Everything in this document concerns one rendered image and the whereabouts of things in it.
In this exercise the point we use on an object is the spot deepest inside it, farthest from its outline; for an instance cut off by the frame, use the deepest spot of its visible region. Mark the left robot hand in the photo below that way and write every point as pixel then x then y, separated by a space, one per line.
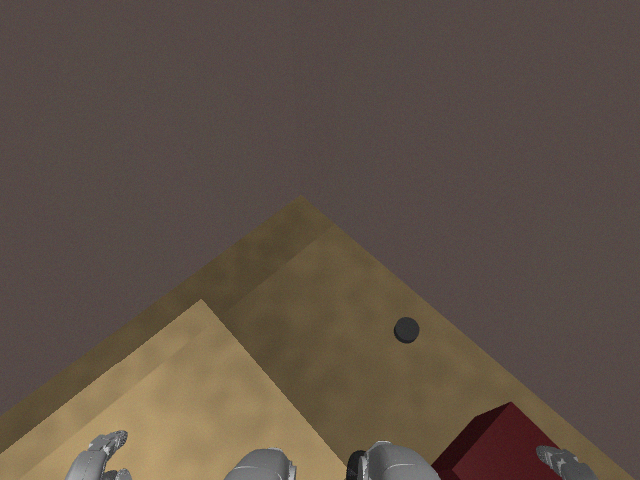
pixel 91 464

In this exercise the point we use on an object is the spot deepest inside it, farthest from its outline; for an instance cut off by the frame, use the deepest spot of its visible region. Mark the right robot hand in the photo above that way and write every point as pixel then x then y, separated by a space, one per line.
pixel 565 463

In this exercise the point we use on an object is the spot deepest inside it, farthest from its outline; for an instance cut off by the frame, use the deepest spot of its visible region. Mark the right robot foot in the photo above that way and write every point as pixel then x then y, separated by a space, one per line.
pixel 352 467

